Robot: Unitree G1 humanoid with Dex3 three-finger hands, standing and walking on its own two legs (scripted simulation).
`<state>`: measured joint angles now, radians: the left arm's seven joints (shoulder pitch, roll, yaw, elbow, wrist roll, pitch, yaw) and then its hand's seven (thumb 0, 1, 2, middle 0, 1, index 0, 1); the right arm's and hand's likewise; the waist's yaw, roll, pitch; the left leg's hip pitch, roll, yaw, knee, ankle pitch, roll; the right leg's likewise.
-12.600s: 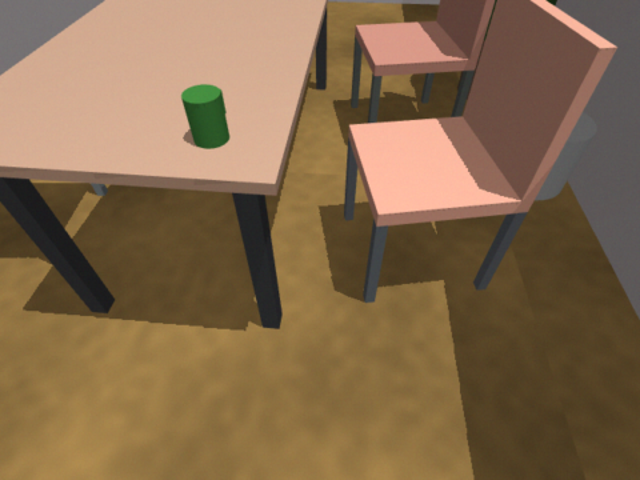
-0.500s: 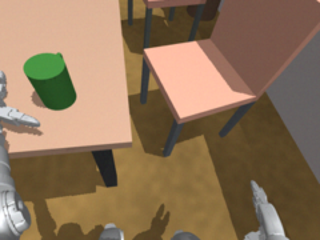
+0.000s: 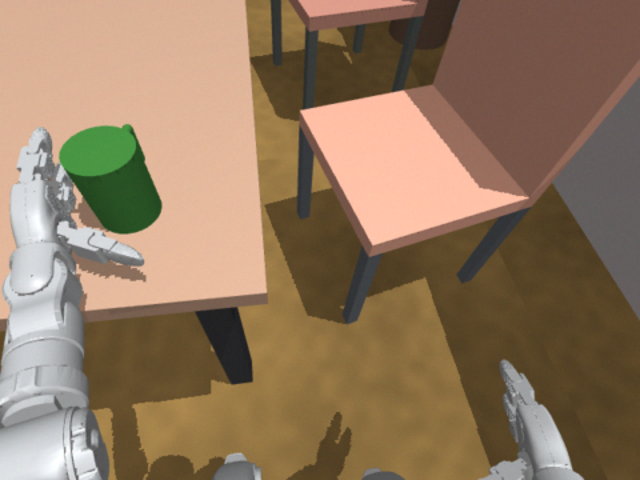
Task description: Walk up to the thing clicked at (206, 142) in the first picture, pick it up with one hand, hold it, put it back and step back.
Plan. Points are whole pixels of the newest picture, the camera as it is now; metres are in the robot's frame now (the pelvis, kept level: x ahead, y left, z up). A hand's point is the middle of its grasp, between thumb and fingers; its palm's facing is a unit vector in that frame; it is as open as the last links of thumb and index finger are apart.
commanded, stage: close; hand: left
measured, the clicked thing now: (121, 172) +0.49 +0.22 +0.09
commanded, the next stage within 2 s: settle in 0.74 s
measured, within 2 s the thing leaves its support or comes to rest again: leaves its support in 1.22 s
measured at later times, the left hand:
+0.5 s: hand (115, 196) +0.46 +0.22 +0.08, palm faces +0.23 -0.97 +0.00, open 14.1 cm
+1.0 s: hand (111, 189) +0.47 +0.23 +0.09, palm faces +0.21 -0.98 -0.02, open 10.9 cm
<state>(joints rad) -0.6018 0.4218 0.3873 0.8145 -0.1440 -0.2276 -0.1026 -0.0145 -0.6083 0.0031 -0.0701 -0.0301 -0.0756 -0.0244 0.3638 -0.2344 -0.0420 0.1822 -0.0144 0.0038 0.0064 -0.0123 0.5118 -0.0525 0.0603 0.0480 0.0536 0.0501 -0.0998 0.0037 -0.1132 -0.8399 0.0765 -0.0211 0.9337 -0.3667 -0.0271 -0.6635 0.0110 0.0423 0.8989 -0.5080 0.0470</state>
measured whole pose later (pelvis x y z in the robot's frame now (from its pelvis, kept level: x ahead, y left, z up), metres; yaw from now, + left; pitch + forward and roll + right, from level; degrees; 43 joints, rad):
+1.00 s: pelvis +0.00 +0.01 +0.00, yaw -1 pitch +16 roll -2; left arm -0.68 0.42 0.37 0.90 -0.11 -0.25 -0.05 -0.02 -0.47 0.84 -0.75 -0.93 -0.76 -0.94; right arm 0.39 -0.23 -0.04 0.10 -0.02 0.06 0.03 -0.01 0.50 -0.06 0.06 0.05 0.05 0.05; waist -0.12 0.00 -0.12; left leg -0.85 0.08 0.00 0.93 -0.36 -0.01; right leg -0.67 0.01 0.06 0.89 -0.50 0.06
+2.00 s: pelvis -0.01 +0.00 +0.02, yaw +0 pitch +9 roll -1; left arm -0.67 0.39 0.32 0.75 -0.13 -0.03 0.00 -0.02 -0.61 1.03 -0.71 -1.07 -0.72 -1.10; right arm 0.30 -0.23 -0.06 0.35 0.02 0.02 -0.04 -0.01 0.53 -0.06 0.06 0.05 0.05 0.05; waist -0.07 0.02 -0.10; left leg -0.64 0.07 0.00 0.78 -0.30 -0.03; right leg -0.49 0.00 0.06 0.77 -0.44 0.04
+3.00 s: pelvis -0.02 -0.02 +0.04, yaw +2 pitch -1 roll +0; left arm -0.48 0.28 0.27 0.02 -0.20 0.58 0.03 -0.02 -0.61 1.04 -0.70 -1.09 -0.70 -1.12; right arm 0.30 -0.24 -0.08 0.50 0.05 -0.15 -0.07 -0.01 0.52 -0.05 0.06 0.05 0.05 0.05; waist 0.00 0.07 -0.07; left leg -0.38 0.05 -0.02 0.61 -0.22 -0.04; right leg -0.23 -0.02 0.03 0.64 -0.39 0.03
